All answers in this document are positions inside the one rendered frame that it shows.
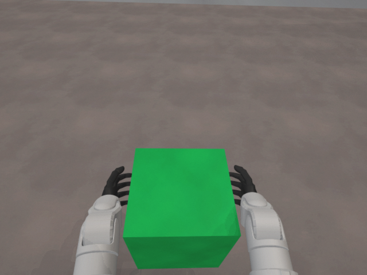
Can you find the carton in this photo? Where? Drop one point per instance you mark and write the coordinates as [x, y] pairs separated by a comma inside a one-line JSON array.
[[181, 211]]

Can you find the right robot forearm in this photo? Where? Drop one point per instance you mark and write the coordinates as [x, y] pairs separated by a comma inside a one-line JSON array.
[[266, 240]]

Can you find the robot right hand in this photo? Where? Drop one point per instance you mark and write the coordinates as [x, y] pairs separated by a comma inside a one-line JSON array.
[[245, 184]]

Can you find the left robot forearm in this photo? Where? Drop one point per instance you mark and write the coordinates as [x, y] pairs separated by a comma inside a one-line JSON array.
[[98, 246]]

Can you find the robot left hand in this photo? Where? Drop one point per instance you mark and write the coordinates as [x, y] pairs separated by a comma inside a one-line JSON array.
[[113, 186]]

